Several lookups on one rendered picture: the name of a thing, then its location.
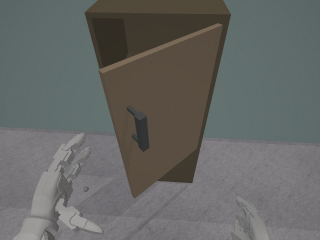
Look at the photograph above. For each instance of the handle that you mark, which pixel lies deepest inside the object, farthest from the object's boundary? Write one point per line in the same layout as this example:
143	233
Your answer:
141	124

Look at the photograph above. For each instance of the cupboard door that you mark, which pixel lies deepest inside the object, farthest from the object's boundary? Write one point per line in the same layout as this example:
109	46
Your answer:
170	84

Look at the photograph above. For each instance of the robot left hand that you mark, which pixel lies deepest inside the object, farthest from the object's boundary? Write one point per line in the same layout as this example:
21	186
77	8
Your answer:
57	181

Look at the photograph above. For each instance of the robot right hand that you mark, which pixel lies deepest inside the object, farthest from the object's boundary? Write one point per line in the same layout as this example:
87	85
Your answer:
254	228

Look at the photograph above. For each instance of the left robot forearm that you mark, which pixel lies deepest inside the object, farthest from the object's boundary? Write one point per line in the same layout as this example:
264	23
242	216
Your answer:
37	228

